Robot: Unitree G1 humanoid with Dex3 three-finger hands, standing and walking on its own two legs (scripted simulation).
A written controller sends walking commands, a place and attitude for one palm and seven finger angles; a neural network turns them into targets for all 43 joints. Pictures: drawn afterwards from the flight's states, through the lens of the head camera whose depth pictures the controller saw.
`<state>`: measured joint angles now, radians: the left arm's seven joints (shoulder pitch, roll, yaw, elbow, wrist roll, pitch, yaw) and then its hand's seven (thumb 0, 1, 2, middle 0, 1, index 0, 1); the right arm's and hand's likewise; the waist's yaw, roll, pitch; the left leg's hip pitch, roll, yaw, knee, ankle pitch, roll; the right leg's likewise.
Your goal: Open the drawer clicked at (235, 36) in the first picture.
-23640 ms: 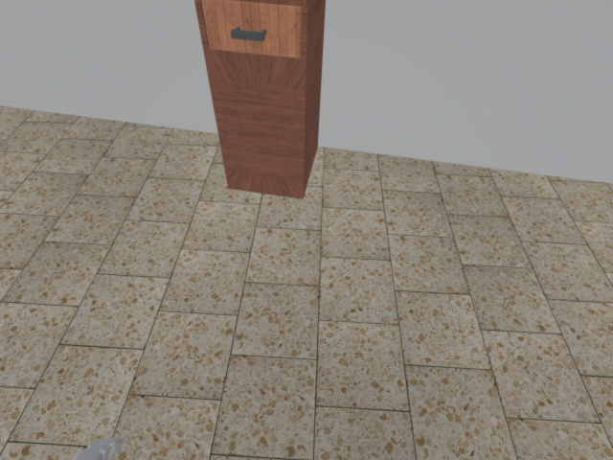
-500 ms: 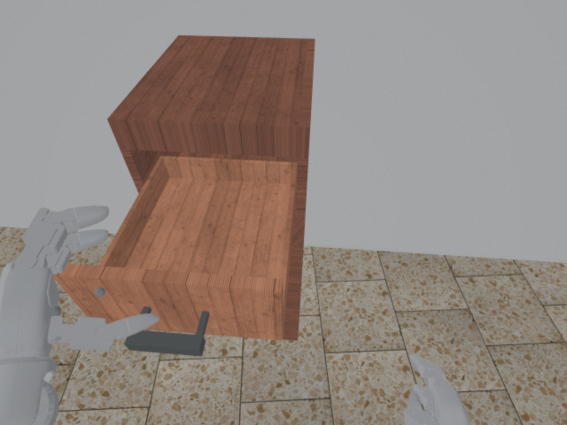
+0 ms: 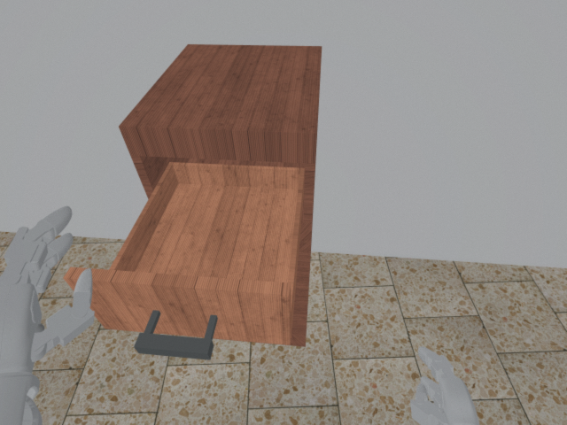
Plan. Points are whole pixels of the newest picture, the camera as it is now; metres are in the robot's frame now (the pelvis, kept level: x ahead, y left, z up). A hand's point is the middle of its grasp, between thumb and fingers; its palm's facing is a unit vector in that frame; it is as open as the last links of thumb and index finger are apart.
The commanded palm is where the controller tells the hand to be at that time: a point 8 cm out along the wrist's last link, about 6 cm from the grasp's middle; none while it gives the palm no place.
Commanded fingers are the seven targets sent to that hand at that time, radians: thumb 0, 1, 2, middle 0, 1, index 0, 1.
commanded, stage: draw the hand back to the body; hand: left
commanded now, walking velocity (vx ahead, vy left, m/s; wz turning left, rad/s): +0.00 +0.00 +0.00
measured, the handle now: (179, 332) +0.24 +0.20 -0.02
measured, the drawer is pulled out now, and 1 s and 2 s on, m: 0.30 0.30 0.30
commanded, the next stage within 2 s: step back with the hand held close in 0.14 s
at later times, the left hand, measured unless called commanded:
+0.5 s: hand (80, 331) +0.16 +0.24 +0.15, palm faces +0.34 -0.83 -0.45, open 7.4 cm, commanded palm +0.10 +0.29 +0.17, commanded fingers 0.00 0.90 0.90 -0.20 -0.30 -0.20 -0.30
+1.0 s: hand (10, 392) +0.10 +0.27 +0.15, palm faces +0.40 -0.82 -0.41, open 7.4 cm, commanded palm +0.04 +0.30 +0.17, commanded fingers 0.00 0.90 0.90 -0.20 -0.30 -0.20 -0.30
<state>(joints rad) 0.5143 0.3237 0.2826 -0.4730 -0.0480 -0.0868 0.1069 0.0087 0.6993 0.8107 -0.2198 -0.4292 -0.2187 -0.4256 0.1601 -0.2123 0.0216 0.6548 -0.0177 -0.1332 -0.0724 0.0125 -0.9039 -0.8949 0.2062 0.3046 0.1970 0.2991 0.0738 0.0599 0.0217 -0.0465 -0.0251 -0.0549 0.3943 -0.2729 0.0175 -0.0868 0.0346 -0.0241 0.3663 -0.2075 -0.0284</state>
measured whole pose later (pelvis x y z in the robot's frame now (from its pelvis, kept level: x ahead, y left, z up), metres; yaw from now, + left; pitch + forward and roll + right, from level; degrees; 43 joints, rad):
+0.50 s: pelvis -0.03 +0.00 -0.01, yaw +1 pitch +1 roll -1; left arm 0.62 0.34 0.32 -0.56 -0.04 -0.17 0.12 0.01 0.89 0.90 -0.21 -0.30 -0.21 -0.30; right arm 0.18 -0.24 -0.01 0.60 0.00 -0.08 -0.08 0.01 -0.90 -0.89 0.21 0.30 0.20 0.30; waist 0.00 0.04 0.01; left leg -0.25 -0.04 -0.07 0.51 -0.27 0.02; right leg -0.27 0.02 -0.05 0.45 -0.20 -0.02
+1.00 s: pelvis -0.09 +0.02 -0.02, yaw +1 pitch +1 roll -2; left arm 0.62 0.38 0.37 -0.64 -0.02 -0.21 0.17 0.01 0.89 0.90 -0.21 -0.30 -0.21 -0.30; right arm 0.20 -0.21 0.01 0.57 -0.01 -0.09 -0.09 0.01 -0.90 -0.89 0.21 0.30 0.20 0.30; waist 0.00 -0.03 0.00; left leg -0.41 -0.04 -0.04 0.64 -0.24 0.05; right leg -0.43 0.02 -0.03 0.62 -0.26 0.00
